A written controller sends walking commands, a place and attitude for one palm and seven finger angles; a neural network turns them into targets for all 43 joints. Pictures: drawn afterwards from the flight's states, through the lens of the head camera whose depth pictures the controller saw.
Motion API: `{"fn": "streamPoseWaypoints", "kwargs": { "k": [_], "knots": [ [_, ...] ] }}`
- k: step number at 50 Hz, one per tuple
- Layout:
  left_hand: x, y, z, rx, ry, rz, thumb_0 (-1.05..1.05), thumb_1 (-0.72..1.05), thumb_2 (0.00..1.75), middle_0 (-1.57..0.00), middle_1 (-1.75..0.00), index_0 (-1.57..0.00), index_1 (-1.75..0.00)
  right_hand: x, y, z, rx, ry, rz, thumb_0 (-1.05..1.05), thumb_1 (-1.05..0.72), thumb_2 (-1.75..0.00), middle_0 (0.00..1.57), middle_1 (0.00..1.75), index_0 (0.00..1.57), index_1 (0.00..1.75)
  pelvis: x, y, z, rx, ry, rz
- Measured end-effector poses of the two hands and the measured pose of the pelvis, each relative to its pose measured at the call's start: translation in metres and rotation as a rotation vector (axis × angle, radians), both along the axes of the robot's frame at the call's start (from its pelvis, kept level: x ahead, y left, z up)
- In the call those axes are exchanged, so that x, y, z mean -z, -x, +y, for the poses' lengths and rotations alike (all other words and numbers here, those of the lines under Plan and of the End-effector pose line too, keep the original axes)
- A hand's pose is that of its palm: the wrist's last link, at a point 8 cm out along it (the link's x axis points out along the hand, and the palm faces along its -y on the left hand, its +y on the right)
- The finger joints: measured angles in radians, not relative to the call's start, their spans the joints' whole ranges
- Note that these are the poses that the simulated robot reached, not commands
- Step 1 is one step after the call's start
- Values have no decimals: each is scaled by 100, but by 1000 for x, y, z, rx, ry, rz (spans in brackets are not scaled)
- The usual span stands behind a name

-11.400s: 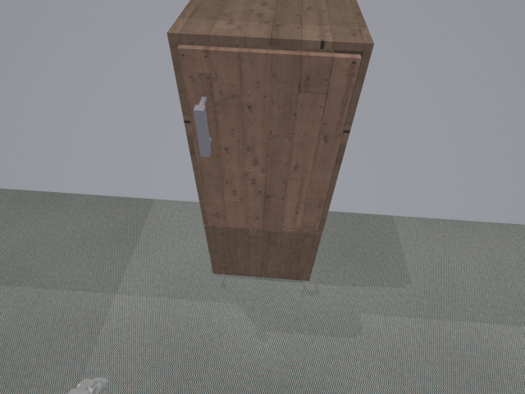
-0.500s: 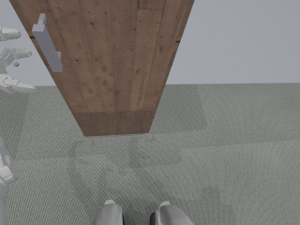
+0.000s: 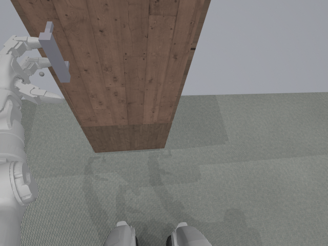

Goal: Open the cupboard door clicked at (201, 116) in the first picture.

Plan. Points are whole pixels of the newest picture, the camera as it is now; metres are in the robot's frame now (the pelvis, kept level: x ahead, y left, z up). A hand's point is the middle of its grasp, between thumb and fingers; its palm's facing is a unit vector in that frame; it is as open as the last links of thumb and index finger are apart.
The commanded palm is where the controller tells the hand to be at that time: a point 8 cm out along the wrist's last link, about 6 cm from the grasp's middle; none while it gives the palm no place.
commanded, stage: slide the fingers in behind the handle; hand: left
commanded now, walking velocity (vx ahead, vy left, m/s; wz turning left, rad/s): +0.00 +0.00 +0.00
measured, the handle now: (57, 53) +0.55 +0.23 +0.09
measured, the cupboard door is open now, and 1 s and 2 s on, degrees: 0 0 0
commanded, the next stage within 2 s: close the thumb around the handle in 0.94 s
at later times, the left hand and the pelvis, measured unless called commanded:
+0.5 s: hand (63, 72) +0.50 +0.21 +0.08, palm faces +0.04 -1.00 -0.01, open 14.0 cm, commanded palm +0.48 +0.25 +0.08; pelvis +0.00 -0.02 +0.00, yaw +0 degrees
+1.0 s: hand (60, 72) +0.50 +0.21 +0.09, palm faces +0.04 -1.00 +0.00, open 14.0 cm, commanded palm +0.48 +0.26 +0.08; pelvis +0.00 -0.01 +0.00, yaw +0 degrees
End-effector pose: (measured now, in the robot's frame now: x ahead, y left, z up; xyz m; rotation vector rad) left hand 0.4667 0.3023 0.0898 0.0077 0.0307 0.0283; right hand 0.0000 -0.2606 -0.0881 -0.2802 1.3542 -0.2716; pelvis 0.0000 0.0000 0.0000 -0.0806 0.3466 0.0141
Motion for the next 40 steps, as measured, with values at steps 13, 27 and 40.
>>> {"fn": "streamPoseWaypoints", "kwargs": {
  "k": [13,27,40],
  "knots": [
    [7,-6,-30,-3,3,3,-1,-50,30,-30,-120,-30,-120,4,-1,-9,-7,-2,-7,1,-90,-90,21,29,20,30,2,3,-8,-6,-9,1],
    [5,-9,-42,-12,2,20,-1,-50,30,-30,-120,-30,-120,5,1,-17,13,-18,-6,1,-90,-90,21,29,20,30,0,-1,-17,2,-18,-3],
    [4,-8,-39,-7,2,7,-1,-50,30,-30,-120,-30,-120,4,-4,-20,11,-12,-8,1,-90,-90,21,29,20,30,1,-3,-17,0,-16,0]
  ]
}}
